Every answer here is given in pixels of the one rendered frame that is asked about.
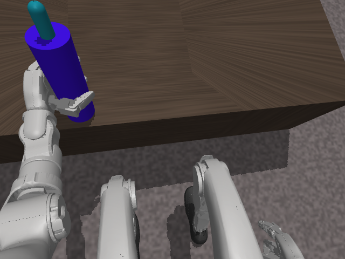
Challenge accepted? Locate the right robot hand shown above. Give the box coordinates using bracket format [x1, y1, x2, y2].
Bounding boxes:
[258, 220, 304, 259]

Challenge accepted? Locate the bottle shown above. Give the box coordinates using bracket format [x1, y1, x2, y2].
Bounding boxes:
[24, 1, 95, 122]

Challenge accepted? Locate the left robot arm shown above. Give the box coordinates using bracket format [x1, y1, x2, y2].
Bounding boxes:
[0, 109, 71, 259]

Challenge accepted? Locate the right robot foot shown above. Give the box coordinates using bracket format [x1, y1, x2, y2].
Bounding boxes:
[184, 186, 208, 244]

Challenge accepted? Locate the left robot hand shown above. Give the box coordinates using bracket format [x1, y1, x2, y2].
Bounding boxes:
[23, 56, 95, 118]

